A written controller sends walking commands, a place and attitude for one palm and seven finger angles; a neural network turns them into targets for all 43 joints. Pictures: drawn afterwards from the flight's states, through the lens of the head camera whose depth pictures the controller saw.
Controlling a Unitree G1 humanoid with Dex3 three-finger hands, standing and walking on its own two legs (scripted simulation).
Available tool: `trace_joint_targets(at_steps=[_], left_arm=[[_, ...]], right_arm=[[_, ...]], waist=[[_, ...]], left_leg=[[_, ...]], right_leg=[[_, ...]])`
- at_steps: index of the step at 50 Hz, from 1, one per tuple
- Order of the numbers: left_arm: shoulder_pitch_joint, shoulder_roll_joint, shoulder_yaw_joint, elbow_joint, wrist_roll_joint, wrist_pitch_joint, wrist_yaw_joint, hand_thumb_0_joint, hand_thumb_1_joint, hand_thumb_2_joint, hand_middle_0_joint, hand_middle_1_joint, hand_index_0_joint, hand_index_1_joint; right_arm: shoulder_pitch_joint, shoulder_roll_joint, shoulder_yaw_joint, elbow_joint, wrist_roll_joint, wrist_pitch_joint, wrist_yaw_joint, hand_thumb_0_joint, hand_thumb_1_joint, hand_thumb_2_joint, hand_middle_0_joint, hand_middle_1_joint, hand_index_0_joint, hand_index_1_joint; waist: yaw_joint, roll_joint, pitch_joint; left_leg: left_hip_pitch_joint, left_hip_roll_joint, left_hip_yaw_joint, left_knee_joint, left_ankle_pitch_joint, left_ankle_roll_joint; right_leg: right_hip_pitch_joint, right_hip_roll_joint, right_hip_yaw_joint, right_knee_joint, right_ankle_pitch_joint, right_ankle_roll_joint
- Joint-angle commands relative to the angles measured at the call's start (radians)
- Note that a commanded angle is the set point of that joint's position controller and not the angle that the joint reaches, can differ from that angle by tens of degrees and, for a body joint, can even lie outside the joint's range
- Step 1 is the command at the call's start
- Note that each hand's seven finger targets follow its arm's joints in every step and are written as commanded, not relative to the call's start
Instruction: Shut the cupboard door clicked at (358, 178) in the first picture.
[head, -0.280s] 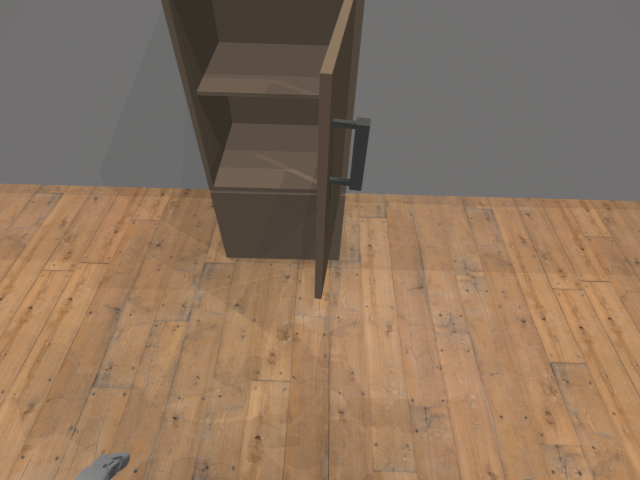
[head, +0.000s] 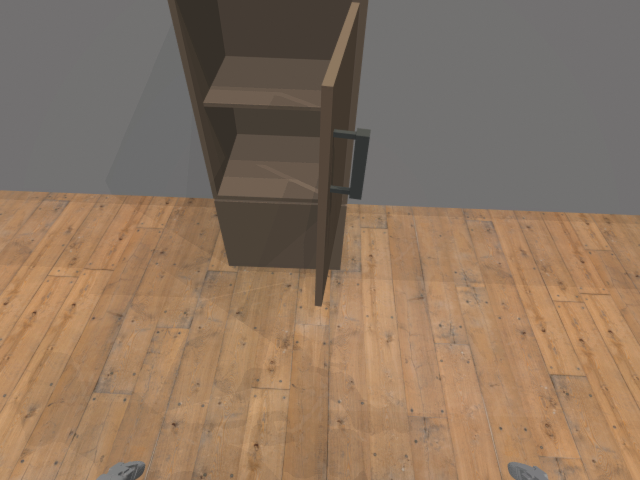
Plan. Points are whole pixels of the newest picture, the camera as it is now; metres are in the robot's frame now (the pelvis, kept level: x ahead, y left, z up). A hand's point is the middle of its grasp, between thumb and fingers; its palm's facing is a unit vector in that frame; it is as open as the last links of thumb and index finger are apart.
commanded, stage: stand and wait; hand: left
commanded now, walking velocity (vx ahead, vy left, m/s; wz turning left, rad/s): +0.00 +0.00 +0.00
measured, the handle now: (348, 164) +0.64 -0.01 +0.04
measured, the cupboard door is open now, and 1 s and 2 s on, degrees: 82 82 82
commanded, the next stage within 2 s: look at it before walking up in 0.82 s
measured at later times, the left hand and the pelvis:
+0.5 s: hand out of the picture +0.04 +0.23 -0.15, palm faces -0.01 -0.94 -0.34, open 7.4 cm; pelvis -0.03 -0.02 +0.01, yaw +0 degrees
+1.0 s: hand out of the picture +0.04 +0.22 -0.15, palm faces -0.02 -0.94 -0.33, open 7.4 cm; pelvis -0.03 -0.02 +0.01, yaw +0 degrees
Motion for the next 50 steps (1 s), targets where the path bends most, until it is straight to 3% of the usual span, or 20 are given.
trace_joint_targets(at_steps=[1, 6, 33, 50], left_arm=[[-0.037, 0.214, 0.049, -0.061, 0.005, -0.029, 0.011, 0.000, 0.900, 0.900, -0.200, -0.300, -0.200, -0.300], [-0.031, 0.214, 0.050, -0.042, 0.003, -0.032, 0.010, 0.000, 0.900, 0.900, -0.200, -0.300, -0.200, -0.300], [-0.031, 0.219, 0.045, 0.031, 0.003, -0.039, 0.005, 0.000, 0.900, 0.900, -0.200, -0.300, -0.200, -0.300], [-0.026, 0.214, 0.045, 0.038, 0.002, -0.043, 0.005, 0.000, 0.900, 0.900, -0.200, -0.300, -0.200, -0.300]], right_arm=[[-0.043, -0.214, -0.058, -0.055, 0.005, -0.018, -0.014, 0.000, -0.900, -0.900, 0.200, 0.300, 0.200, 0.300], [-0.039, -0.214, -0.057, -0.035, 0.007, -0.018, -0.014, 0.000, -0.900, -0.900, 0.200, 0.300, 0.200, 0.300], [0.001, -0.213, -0.046, 0.055, 0.008, -0.013, -0.006, 0.000, -0.900, -0.900, 0.200, 0.300, 0.200, 0.300], [0.011, -0.213, -0.045, 0.066, 0.010, -0.018, -0.008, 0.000, -0.900, -0.900, 0.200, 0.300, 0.200, 0.300]], waist=[[-0.001, 0.018, -0.077], [-0.002, 0.015, -0.081], [-0.002, -0.003, -0.004], [-0.004, 0.008, -0.043]], left_leg=[[0.021, 0.141, -0.102, -0.088, 0.356, 0.014], [0.028, 0.144, -0.103, -0.099, 0.336, 0.011], [-0.013, 0.141, -0.121, -0.172, 0.121, -0.005], [0.010, 0.152, -0.121, -0.165, 0.202, -0.009]], right_leg=[[0.025, -0.073, 0.038, -0.050, 0.313, -0.065], [0.036, -0.077, 0.044, -0.070, 0.315, -0.067], [-0.025, -0.081, 0.093, -0.179, 0.078, -0.070], [0.003, -0.079, 0.085, -0.163, 0.187, -0.070]])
